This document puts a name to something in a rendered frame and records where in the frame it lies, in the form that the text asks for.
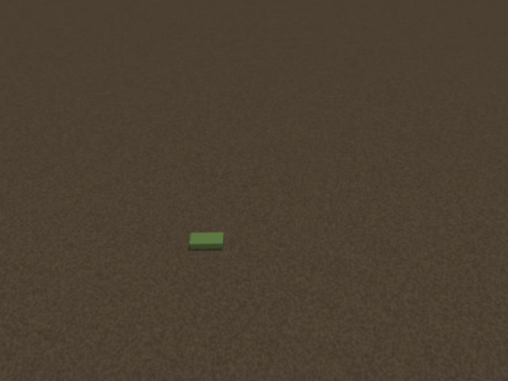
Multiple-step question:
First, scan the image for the small box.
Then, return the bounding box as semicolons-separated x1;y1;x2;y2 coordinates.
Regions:
189;233;225;248

